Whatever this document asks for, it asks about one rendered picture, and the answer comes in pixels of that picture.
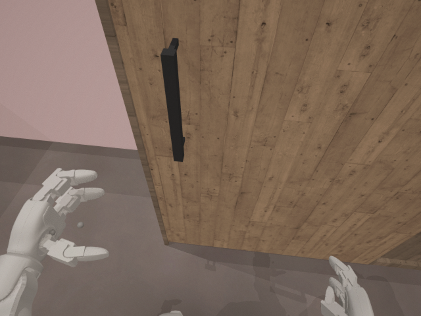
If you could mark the wardrobe door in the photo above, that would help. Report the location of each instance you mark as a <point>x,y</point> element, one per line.
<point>301,118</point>
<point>409,250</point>

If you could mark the left robot forearm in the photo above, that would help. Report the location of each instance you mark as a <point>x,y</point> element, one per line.
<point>18,283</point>

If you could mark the handle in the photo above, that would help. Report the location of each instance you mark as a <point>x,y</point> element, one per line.
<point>172,91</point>

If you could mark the left robot hand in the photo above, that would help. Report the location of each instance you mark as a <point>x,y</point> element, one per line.
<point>30,232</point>

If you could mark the right robot hand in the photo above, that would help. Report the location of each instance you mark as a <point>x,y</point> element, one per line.
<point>353,299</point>

